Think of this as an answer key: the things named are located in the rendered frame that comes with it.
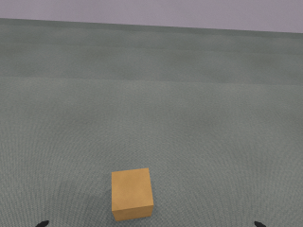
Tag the carton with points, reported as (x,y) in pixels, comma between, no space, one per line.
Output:
(131,194)

